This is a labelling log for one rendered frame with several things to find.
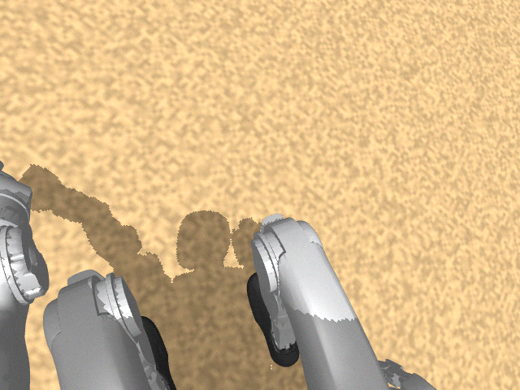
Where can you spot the right robot hand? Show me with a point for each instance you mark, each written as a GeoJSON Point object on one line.
{"type": "Point", "coordinates": [396, 376]}

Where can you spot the right robot foot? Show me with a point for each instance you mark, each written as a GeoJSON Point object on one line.
{"type": "Point", "coordinates": [282, 357]}

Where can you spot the left robot arm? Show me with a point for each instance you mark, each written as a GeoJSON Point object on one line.
{"type": "Point", "coordinates": [23, 277]}

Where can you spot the left robot foot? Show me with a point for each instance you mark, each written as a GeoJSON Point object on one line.
{"type": "Point", "coordinates": [159, 352]}

